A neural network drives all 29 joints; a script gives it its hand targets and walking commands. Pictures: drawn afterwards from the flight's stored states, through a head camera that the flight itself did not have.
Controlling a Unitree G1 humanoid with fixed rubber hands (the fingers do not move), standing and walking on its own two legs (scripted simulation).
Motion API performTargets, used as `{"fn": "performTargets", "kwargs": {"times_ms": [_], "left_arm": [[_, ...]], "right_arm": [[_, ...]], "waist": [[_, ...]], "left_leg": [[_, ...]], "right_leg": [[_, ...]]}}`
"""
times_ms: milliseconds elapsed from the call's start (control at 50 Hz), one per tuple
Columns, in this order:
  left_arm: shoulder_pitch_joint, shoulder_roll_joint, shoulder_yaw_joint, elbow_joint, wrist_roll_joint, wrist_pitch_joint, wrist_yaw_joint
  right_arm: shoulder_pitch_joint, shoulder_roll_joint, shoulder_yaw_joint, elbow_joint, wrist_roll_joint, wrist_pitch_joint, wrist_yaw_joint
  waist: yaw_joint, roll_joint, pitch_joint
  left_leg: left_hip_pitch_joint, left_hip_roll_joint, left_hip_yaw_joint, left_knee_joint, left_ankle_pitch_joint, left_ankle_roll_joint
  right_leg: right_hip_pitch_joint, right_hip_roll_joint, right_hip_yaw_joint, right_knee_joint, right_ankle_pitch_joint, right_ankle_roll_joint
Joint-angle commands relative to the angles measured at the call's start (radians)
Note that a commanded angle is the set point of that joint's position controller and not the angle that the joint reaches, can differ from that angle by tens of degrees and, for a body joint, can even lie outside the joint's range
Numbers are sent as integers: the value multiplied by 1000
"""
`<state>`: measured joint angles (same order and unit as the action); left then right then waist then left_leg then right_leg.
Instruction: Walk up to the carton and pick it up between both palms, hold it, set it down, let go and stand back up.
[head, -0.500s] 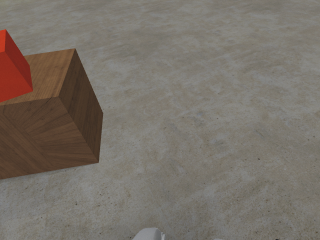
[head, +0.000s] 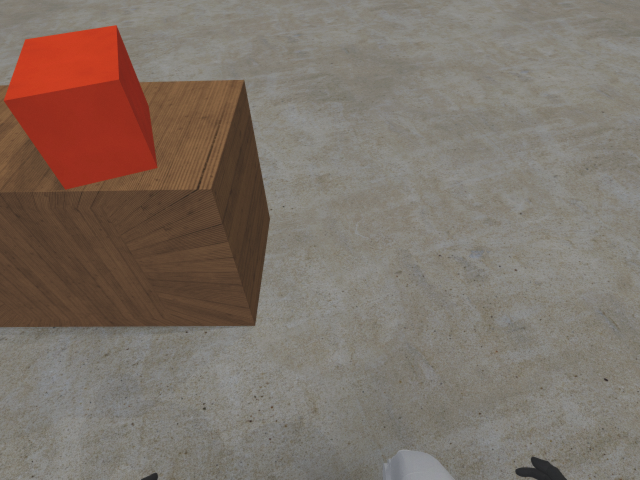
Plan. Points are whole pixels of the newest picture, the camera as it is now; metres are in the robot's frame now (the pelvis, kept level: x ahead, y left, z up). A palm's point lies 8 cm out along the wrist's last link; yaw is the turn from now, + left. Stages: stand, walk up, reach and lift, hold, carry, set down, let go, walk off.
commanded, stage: walk up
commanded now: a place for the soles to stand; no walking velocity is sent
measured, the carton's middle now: (91, 104) +0.96 +0.53 +0.00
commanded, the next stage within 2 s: none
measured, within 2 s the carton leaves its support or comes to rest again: neither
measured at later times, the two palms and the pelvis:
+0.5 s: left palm out of the picture +0.18 +0.45 -0.11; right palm (389, 349) +0.32 -0.09 -0.11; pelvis +0.16 +0.15 -0.02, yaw +3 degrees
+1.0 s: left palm out of the picture +0.35 +0.58 -0.09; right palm (305, 306) +0.42 +0.04 -0.12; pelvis +0.28 +0.30 -0.01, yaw +0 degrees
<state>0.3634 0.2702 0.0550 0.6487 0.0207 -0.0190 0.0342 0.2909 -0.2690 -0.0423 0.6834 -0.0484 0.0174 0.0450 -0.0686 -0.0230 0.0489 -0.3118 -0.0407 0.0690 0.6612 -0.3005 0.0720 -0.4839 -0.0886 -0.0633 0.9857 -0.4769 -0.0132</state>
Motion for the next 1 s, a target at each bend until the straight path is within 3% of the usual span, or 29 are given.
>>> {"fn": "performTargets", "kwargs": {"times_ms": [0, 40, 60, 80, 100, 120, 140, 220, 280, 320, 360, 380, 400, 420, 440, 460, 500, 560, 620, 660, 680, 700, 720, 740, 760, 780, 860, 940, 980], "left_arm": [[83, 85, 40, -69, -1, -26, 7], [175, 93, 58, -54, 6, -40, 9], [248, 118, 73, -40, 20, -43, 16], [298, 202, 92, -43, 49, -45, 30], [271, 275, 99, -52, 60, -33, 49], [201, 231, 88, -52, 61, -26, 68], [152, 205, 76, -54, 58, -33, 74], [31, 192, 53, -38, 49, -75, 57], [28, 214, 64, -29, 52, -82, 45], [34, 234, 74, -30, 51, -75, 39], [4, 244, 81, -40, 51, -57, 35], [-13, 233, 75, -47, 48, -45, 33], [28, 181, 59, -48, 47, -31, 29], [77, 106, 32, -62, 46, -22, 22], [59, 49, 9, -138, 13, -20, 19], [-8, 100, 26, -163, -3, -13, 28], [9, 105, 27, -138, -9, -12, 32], [76, 108, 40, -79, 0, -11, 30], [62, 62, 33, -81, -6, -24, 27], [112, 48, 37, -71, -3, -41, 27], [175, 60, 50, -60, 5, -48, 29], [221, 100, 69, -53, 22, -52, 36], [262, 192, 93, -58, 53, -52, 50], [238, 271, 104, -76, 54, -32, 67], [174, 241, 101, -80, 53, -20, 83], [123, 211, 87, -86, 55, -24, 87], [-4, 176, 63, -83, 51, -58, 65], [-6, 220, 81, -83, 52, -58, 48], [-44, 242, 88, -96, 50, -42, 40]], "right_arm": [[-35, -152, -34, -87, -3, -2, 5], [-106, -159, -28, -98, 3, 16, 17], [-118, -142, -20, -105, -1, 22, 21], [-89, -79, -2, -133, -2, 22, 26], [-78, -100, -11, -152, -9, 33, 24], [-86, -171, -32, -143, -23, 51, 29], [-99, -166, -37, -142, -21, 59, 34], [-76, -112, -37, -144, -16, 57, 50], [-119, -78, -34, -157, 6, 46, 64], [-124, -64, -36, -160, 11, 30, 71], [-68, -69, -45, -148, 12, 11, 73], [-3, -85, -55, -131, 12, -1, 71], [75, -117, -69, -103, 8, -13, 65], [194, -177, -88, -74, -3, -22, 48], [203, -299, -103, -114, -11, -29, 29], [133, -300, -94, -127, 17, -23, 10], [30, -260, -76, -122, 10, -17, -18], [-50, -157, -38, -125, 0, -16, -20], [-47, -151, -21, -119, -4, -8, -16], [-88, -157, -10, -123, -6, 12, -10], [-126, -164, -5, -128, -4, 22, -4], [-115, -137, 7, -131, -5, 28, 2], [-84, -67, 29, -163, -7, 28, 10], [-109, -112, 7, -185, -14, 52, 6], [-144, -172, -14, -187, -18, 75, 8], [-146, -166, -19, -182, -15, 83, 12], [-84, -122, -22, -160, -15, 76, 28], [-125, -88, -22, -184, 8, 56, 46], [-64, -90, -35, -172, 13, 39, 51]], "waist": [[19, 151, 13], [95, 93, -5], [143, 50, -5], [180, -138, -23], [166, -185, 6], [135, -37, 88], [119, -24, 128], [68, -133, 64], [80, -161, 70], [83, -165, 58], [51, -157, 41], [11, -114, 25], [-15, -7, -12], [-80, 176, -95], [-108, 411, -143], [-104, 268, -119], [-47, 209, -31], [14, 173, -2], [13, 212, -1], [56, 177, -36], [99, 153, -54], [128, 81, -65], [160, -134, -94], [158, -131, -62], [140, -21, 32], [120, -17, 86], [67, -127, 50], [82, -174, 22], [42, -185, 3]], "left_leg": [[-90, 276, -304, -317, -78, 164], [-298, 216, -228, -227, -288, 98], [-453, 183, -195, -131, -398, 46], [-590, 95, -81, 162, -393, -36], [-614, 35, -46, 459, -336, -76], [-620, 82, -119, 559, -251, -89], [-626, 107, -131, 605, -177, -102], [-447, 170, -165, 551, -67, -129], [-344, 191, -123, 357, -64, -115], [-214, 170, -57, 226, -27, -92], [-13, 127, 37, 124, 20, -65], [128, 98, 78, 56, 62, -50], [253, 58, 76, 20, 29, -37], [387, 105, -42, -45, -77, -1], [377, 382, -599, -311, -318, 129], [309, 443, -715, -402, -364, 197], [218, 451, -563, -337, -222, 240], [42, 393, -343, -292, -4, 210], [19, 369, -231, -252, 233, 200], [-70, 316, -129, -167, 216, 154], [-177, 287, -96, -114, 63, 114], [-319, 251, -57, -23, -107, 58], [-475, 169, 52, 270, -221, -27], [-527, 103, -25, 477, -329, -75], [-550, 138, -105, 580, -282, -89], [-572, 153, -126, 624, -201, -104], [-406, 186, -150, 563, -101, -131], [-242, 179, -73, 284, -108, -102], [-35, 132, 23, 143, -44, -72]], "right_leg": [[110, 3, 0, -193, 93, -6], [391, 42, -7, -346, 255, -35], [550, 19, 83, -382, 189, -65], [627, -205, 455, -562, -195, -153], [510, -435, 851, -801, -591, -273], [404, -445, 850, -817, -636, -293], [350, -408, 740, -791, -531, -283], [255, -284, 361, -743, -131, -226], [219, -250, 208, -695, 1, -218], [165, -226, 139, -659, 3, -199], [61, -215, 85, -613, -15, -176], [-7, -195, 50, -539, -36, -153], [-41, -138, -5, -376, -12, -117], [-99, -45, -80, -62, 31, -68], [-307, 105, -18, 223, -225, -10], [-310, 64, 143, 347, -168, -14], [-321, 23, 148, 417, -67, -17], [-128, -1, 131, 226, -45, 1], [-1, 30, 55, -48, -31, -2], [204, 63, 6, -265, 172, -21], [357, 75, 14, -363, 270, -38], [510, 39, 119, -409, 224, -66], [606, -206, 520, -563, -93, -155], [477, -406, 891, -757, -398, -277], [373, -410, 863, -764, -470, -307], [320, -367, 758, -737, -393, -292], [220, -232, 411, -658, -8, -235], [170, -187, 272, -570, 93, -208], [52, -162, 212, -525, 45, -172]]}}
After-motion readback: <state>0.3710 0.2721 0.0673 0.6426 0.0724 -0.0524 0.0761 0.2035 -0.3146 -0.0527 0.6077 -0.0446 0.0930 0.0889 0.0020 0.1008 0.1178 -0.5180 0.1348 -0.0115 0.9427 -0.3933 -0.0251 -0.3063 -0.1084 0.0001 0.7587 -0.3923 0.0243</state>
